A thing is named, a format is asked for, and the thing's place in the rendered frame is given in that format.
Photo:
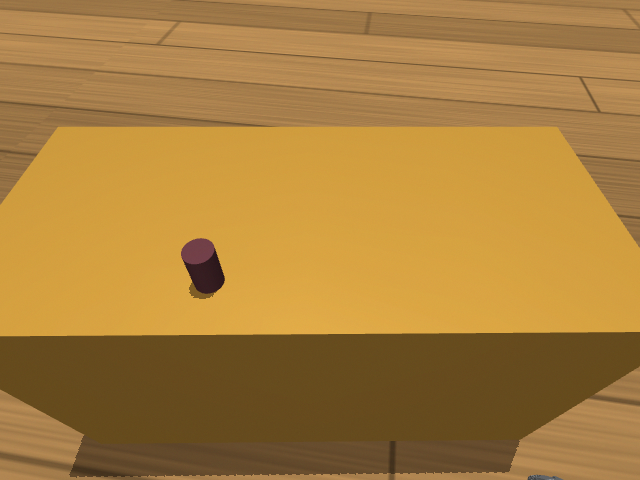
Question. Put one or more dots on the can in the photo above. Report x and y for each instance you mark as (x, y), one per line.
(202, 263)

